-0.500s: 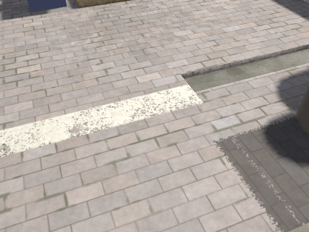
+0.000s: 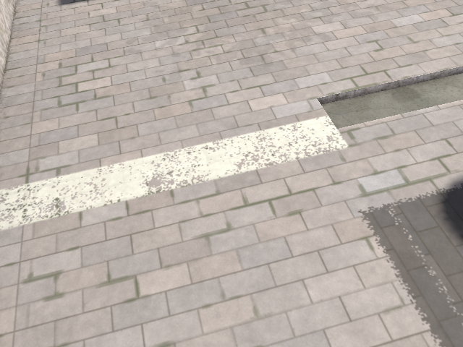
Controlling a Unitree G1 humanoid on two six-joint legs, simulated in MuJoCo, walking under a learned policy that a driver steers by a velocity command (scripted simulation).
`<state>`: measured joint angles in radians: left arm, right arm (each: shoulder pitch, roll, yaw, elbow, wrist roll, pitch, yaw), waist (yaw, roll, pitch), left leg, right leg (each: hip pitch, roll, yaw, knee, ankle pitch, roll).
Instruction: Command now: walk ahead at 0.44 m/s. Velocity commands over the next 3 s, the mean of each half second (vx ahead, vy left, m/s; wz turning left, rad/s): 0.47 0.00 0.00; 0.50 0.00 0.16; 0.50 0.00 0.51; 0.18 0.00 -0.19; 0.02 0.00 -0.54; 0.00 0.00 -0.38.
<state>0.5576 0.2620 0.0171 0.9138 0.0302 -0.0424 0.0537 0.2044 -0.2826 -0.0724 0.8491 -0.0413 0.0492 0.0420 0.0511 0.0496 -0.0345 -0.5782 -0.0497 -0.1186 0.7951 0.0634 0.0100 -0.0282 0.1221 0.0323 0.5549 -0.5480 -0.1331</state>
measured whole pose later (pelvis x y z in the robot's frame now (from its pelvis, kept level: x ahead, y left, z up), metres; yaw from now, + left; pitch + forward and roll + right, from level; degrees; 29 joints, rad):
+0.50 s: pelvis +0.27 +0.02 -0.11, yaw +1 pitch -1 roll +2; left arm 0.14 0.24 0.05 0.94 0.04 -0.04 -0.04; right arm 0.48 -0.21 -0.04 1.01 -0.01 -0.08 0.00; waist -0.02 -0.02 0.04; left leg -0.04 -0.13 0.04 0.42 -0.36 0.11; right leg -0.70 -0.10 0.04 0.89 0.09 -0.06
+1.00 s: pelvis +0.59 -0.04 -0.24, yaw +7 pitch +0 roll -1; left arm 0.36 0.18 0.05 1.03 0.02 -0.11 0.01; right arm 0.22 -0.24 -0.06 0.95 -0.05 -0.02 0.02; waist -0.02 0.05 0.08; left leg -0.67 0.05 -0.02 1.13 -0.21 0.06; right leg -0.17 0.04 -0.11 0.44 -0.28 -0.06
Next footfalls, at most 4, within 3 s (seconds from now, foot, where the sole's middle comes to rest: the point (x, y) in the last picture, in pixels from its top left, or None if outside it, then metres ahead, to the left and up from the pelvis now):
0.20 left None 0.22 0.09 -0.88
0.76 right None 0.62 -0.12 -1.01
1.22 left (247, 288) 0.84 0.09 -1.01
1.72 right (255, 222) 1.15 0.06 -1.01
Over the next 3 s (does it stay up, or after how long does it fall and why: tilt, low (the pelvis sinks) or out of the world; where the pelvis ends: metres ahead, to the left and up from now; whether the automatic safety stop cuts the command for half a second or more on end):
stays up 0.94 0.06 -0.23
